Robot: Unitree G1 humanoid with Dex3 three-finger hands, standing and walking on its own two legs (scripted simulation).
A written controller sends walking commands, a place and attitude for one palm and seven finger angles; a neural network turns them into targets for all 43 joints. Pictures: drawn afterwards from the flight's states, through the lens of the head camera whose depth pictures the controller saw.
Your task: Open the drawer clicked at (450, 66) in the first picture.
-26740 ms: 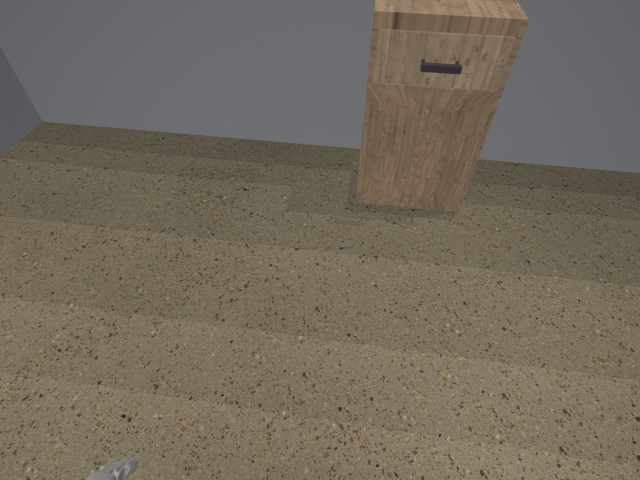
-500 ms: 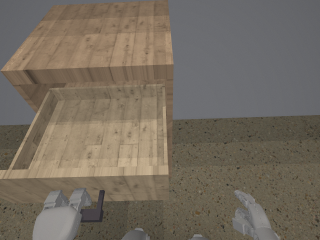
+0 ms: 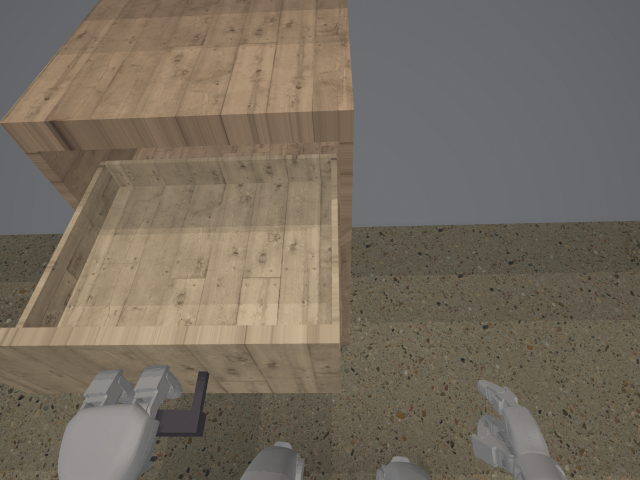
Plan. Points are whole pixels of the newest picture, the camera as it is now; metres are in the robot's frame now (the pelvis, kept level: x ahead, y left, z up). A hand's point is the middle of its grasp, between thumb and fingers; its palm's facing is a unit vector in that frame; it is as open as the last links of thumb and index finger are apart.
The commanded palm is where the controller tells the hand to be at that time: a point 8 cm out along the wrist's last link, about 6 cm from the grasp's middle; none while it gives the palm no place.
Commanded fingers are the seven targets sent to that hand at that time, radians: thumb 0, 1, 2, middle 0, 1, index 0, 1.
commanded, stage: open the thumb to release the handle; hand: left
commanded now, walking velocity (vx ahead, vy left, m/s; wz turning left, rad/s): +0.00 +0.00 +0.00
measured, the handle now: (148, 402) +0.20 +0.23 +0.01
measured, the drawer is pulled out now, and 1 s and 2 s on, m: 0.30 0.28 0.28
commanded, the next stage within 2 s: lift the hand off the handle in 0.28 s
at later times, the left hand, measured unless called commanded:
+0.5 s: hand (142, 445) +0.16 +0.23 -0.01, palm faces -0.02 -0.08 -1.00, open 13.3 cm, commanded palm +0.15 +0.23 +0.04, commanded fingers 0.00 -0.50 0.30 -0.30 -1.20 -0.30 -1.20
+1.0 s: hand (140, 430) +0.17 +0.23 +0.00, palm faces -0.04 -0.11 -0.99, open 13.5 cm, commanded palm +0.16 +0.24 +0.07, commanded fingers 0.00 -0.50 0.30 -0.30 -1.20 -0.30 -1.20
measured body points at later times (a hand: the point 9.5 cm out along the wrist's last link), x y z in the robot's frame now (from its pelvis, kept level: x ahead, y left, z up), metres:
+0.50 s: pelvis -0.01 -0.01 +0.01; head +0.04 -0.03 +0.46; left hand +0.16 +0.23 +0.04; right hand +0.20 -0.23 -0.09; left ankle +0.01 +0.14 -0.64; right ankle +0.00 -0.10 -0.64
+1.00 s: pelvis -0.01 +0.00 +0.02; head +0.04 -0.02 +0.47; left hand +0.17 +0.23 +0.05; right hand +0.19 -0.23 -0.08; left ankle +0.01 +0.14 -0.64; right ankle +0.00 -0.10 -0.64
